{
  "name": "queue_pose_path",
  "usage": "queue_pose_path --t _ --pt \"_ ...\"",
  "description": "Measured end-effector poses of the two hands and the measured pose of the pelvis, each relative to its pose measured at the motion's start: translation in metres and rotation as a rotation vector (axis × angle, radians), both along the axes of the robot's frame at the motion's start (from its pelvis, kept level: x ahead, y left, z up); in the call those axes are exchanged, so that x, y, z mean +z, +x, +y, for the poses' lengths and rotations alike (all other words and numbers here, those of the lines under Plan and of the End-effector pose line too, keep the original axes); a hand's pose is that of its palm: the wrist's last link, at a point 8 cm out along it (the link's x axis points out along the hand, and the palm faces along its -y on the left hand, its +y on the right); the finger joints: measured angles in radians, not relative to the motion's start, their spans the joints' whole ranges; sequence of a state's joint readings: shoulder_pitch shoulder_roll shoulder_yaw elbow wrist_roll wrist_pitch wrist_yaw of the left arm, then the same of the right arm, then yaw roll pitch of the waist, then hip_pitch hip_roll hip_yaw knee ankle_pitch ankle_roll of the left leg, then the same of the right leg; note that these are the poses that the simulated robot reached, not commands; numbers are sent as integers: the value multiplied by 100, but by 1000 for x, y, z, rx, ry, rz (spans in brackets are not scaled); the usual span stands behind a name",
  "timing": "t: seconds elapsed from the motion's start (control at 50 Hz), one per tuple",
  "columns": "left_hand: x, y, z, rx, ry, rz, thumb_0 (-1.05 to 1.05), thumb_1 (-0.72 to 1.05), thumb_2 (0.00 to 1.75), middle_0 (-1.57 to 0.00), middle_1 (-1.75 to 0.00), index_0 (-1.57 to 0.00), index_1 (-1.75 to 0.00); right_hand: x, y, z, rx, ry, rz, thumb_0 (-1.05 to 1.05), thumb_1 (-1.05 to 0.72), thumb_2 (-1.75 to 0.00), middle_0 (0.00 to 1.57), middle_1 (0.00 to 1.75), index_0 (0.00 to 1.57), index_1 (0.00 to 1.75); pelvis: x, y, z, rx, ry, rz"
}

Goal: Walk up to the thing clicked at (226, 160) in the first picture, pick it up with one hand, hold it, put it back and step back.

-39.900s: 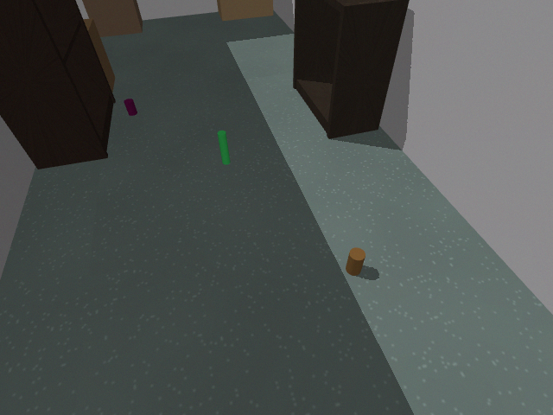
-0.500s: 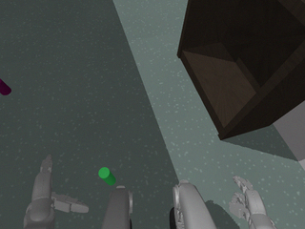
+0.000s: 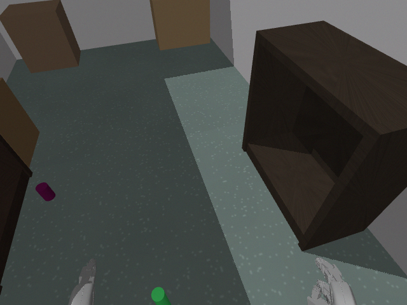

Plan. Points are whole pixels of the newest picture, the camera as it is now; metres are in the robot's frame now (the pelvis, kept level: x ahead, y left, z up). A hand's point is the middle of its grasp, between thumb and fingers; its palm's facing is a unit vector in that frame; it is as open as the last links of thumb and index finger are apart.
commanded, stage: home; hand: left
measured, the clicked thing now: (162, 301) +0.30 +0.19 -0.61
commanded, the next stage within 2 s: stand in 1.76 s
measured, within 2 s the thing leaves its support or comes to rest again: neither
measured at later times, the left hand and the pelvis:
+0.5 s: hand out of the picture +0.16 +0.18 -0.05, palm faces +0.12 -0.95 -0.28, open 17.6 cm; pelvis -0.01 +0.00 +0.01, yaw +0 degrees
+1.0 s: hand out of the picture +0.16 +0.18 -0.05, palm faces +0.12 -0.95 -0.28, open 17.7 cm; pelvis -0.01 +0.00 +0.01, yaw +0 degrees
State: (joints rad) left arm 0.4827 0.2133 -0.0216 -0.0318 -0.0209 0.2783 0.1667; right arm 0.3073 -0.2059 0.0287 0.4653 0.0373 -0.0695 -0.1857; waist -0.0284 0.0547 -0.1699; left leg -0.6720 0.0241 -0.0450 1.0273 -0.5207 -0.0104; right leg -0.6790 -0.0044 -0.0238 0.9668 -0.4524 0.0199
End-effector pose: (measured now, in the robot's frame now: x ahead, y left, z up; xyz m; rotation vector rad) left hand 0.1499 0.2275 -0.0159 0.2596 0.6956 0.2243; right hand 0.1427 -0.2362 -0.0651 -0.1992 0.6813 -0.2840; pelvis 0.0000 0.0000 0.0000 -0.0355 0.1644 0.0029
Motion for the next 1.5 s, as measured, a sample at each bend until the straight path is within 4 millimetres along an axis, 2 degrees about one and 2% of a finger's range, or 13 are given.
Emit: queue_pose_path --t 0.22,0.42,0.64,1.5 --pt "-6 -14 0 20 -28 34 -1 -55 5 -5 -5 -5 -6 13 11 3 64 -28 -36 1 -90 -90 21 31 20 30 5 -4 -2 8 2 -28" --pt "0 -8 -1 10 -23 5 -1 -58 3 -5 -5 -5 -5 12 2 -2 47 -32 -31 2 -90 -90 21 31 20 30 7 -5 -2 7 1 -42" --pt "-3 -14 -3 7 -32 22 -1 -58 3 -5 -5 -5 -5 9 -6 -3 44 -27 -7 2 -90 -90 21 31 20 30 8 -8 -3 4 3 -43" --pt "-2 -12 -6 12 -36 15 -1 -59 2 -5 -4 -4 -5 11 -2 -6 49 -35 -28 2 -90 -90 21 31 20 30 9 -7 -6 5 6 -44"
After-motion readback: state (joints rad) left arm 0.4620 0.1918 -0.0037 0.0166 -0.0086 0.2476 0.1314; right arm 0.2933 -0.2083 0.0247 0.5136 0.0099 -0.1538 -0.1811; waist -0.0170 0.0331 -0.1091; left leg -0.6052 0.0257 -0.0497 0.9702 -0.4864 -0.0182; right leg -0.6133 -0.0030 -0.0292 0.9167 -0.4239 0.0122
